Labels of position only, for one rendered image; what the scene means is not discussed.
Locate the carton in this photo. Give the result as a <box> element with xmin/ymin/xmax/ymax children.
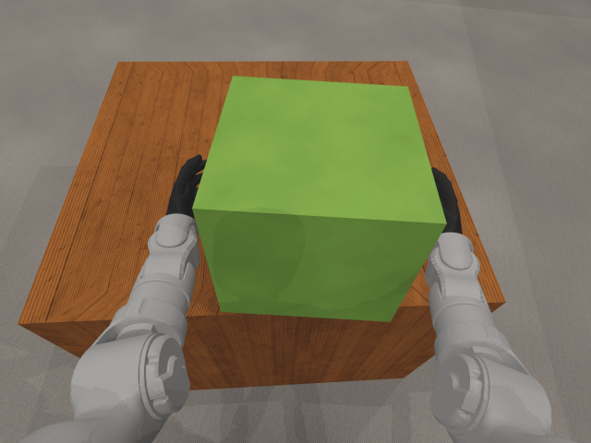
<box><xmin>192</xmin><ymin>76</ymin><xmax>447</xmax><ymax>322</ymax></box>

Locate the left robot upper arm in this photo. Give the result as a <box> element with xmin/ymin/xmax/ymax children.
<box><xmin>19</xmin><ymin>332</ymin><xmax>190</xmax><ymax>443</ymax></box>

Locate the right robot hand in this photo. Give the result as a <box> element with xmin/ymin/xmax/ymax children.
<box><xmin>431</xmin><ymin>167</ymin><xmax>463</xmax><ymax>234</ymax></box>

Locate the robot left forearm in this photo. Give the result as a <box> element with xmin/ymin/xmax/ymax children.
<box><xmin>70</xmin><ymin>213</ymin><xmax>200</xmax><ymax>413</ymax></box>

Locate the robot right forearm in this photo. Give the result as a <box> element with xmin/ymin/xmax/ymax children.
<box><xmin>425</xmin><ymin>233</ymin><xmax>551</xmax><ymax>432</ymax></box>

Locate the pedestal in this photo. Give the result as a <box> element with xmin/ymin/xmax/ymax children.
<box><xmin>18</xmin><ymin>61</ymin><xmax>506</xmax><ymax>390</ymax></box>

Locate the right robot upper arm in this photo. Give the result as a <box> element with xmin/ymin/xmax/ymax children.
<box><xmin>429</xmin><ymin>353</ymin><xmax>577</xmax><ymax>443</ymax></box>

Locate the left robot hand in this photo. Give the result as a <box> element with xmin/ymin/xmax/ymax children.
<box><xmin>166</xmin><ymin>154</ymin><xmax>207</xmax><ymax>219</ymax></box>

